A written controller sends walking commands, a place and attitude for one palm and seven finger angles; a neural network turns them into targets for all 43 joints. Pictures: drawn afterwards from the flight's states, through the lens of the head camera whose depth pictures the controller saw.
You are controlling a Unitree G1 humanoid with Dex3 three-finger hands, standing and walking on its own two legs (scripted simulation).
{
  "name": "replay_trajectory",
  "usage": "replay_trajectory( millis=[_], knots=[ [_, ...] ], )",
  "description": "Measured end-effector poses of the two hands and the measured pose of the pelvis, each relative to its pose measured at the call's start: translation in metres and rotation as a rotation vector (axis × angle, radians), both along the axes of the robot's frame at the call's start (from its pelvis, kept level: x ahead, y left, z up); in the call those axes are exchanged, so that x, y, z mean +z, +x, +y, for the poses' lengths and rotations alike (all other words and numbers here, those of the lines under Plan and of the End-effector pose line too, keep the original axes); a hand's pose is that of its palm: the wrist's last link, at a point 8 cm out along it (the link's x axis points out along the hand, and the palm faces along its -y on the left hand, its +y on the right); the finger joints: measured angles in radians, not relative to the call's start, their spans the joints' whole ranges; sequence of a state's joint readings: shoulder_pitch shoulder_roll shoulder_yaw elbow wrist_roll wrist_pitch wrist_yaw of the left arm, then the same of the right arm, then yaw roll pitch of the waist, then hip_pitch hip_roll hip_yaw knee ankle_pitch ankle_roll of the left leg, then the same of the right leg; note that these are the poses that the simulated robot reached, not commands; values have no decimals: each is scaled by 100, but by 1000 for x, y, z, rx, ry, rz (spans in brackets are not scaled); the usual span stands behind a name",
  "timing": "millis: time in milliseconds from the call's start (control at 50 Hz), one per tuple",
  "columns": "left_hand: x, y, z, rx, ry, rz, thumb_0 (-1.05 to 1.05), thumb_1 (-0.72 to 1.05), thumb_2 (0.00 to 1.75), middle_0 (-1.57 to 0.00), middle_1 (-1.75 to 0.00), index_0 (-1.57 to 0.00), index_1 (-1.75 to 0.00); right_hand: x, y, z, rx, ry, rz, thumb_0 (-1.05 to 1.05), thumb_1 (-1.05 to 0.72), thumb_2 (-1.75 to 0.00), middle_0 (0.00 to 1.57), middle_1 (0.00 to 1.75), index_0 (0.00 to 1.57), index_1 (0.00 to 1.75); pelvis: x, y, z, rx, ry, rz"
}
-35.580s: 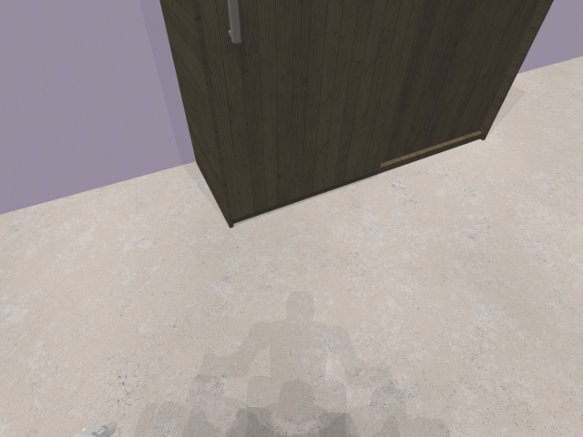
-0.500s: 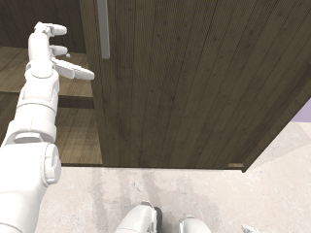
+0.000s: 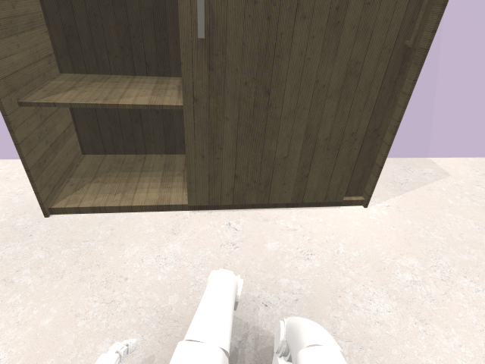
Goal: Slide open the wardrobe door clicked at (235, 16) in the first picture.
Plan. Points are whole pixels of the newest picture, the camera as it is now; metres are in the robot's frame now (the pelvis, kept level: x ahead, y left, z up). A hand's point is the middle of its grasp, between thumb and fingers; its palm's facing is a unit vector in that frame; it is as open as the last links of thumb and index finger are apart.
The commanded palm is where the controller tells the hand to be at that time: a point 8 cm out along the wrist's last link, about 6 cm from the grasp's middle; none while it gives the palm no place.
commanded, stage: relax the arm and regain balance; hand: left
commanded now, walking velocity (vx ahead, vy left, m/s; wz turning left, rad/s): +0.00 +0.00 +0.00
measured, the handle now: (200, 5) +1.08 +0.11 +0.40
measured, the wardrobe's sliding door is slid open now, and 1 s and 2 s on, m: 0.67 0.67 0.67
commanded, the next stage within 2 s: none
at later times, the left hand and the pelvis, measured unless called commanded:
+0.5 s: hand out of the picture -0.62 +0.28 +0.04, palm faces -0.06 -0.93 -0.37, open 16.3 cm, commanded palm none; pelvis -0.71 +0.04 +0.18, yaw -2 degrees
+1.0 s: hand out of the picture -1.28 +0.23 +0.08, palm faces -0.03 -0.92 -0.39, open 16.4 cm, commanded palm none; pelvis -1.28 +0.01 +0.22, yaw +0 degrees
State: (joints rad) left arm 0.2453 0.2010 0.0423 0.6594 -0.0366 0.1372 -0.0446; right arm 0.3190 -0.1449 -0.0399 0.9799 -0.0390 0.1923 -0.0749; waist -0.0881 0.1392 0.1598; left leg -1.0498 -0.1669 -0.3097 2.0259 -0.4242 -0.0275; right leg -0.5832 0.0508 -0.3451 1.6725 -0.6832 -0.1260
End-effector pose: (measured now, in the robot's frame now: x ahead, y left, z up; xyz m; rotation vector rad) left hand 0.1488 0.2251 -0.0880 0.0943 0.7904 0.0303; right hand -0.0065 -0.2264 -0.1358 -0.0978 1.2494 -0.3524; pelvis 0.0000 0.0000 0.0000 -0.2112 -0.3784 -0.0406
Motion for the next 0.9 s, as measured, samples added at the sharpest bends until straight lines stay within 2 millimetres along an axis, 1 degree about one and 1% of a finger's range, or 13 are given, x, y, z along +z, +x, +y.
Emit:
replay_trajectory(
  millis=[40,100,200,260,300,360,400,460,560,660,760,840,900],
  knots=[
    [21,-72,33,1,150,138,22,-60,16,-16,-31,-16,-31,52,-39,8,-50,15,-138,2,-91,-90,20,30,20,30,40,-56,1,-1,43,40],
    [76,-149,64,-4,286,177,15,-56,20,-16,-31,-15,-30,122,-130,16,-60,1,-293,1,-91,-90,20,30,20,30,95,-142,9,10,104,134],
    [172,-265,71,-35,319,54,6,-51,25,-15,-30,-15,-30,147,-318,41,-27,61,-101,0,-90,-90,20,30,20,30,148,-297,35,-50,179,142],
    [224,-352,69,-25,275,23,3,-50,27,-15,-30,-15,-30,179,-418,47,32,91,44,0,-90,-90,20,30,20,30,193,-381,38,-24,136,200],
    [243,-420,71,-12,242,13,2,-49,28,-15,-30,-15,-30,201,-471,41,73,76,73,1,-90,-90,20,30,20,30,215,-435,37,-2,118,228],
    [236,-538,86,43,222,43,1,-49,29,-15,-30,-15,-30,208,-535,18,89,9,23,1,-90,-90,21,30,21,30,215,-510,36,35,139,250],
    [206,-616,99,56,274,123,1,-49,29,-15,-30,-15,-30,195,-575,-2,61,-50,-36,1,-90,-90,21,30,21,30,191,-569,38,6,184,271],
    [176,-719,102,36,299,287,0,-49,30,-15,-30,-15,-30,197,-646,-14,50,-92,-81,1,-90,-90,20,30,20,30,182,-656,42,26,118,249],
    [154,-840,90,25,263,261,0,-50,30,-15,-30,-15,-30,210,-789,-14,78,-92,-83,0,-91,-90,20,30,20,30,177,-791,39,28,215,284],
    [188,-954,97,101,286,240,3,-50,31,-16,-30,-16,-30,187,-932,8,70,13,36,0,-91,-90,20,30,20,30,187,-916,42,-4,270,226],
    [226,-1102,96,156,299,231,2,-49,30,-16,-30,-15,-30,184,-1002,22,160,90,1,1,-90,-90,20,30,20,30,208,-1024,35,35,214,257],
    [206,-1247,90,189,331,353,1,-49,30,-15,-30,-15,-30,174,-1037,14,172,100,-152,1,-90,-90,20,30,20,30,189,-1122,24,35,228,272],
    [200,-1339,72,193,312,489,1,-49,30,-15,-30,-15,-30,187,-1086,9,173,112,-191,1,-91,-90,20,30,20,30,198,-1187,20,47,222,254]
  ],
)
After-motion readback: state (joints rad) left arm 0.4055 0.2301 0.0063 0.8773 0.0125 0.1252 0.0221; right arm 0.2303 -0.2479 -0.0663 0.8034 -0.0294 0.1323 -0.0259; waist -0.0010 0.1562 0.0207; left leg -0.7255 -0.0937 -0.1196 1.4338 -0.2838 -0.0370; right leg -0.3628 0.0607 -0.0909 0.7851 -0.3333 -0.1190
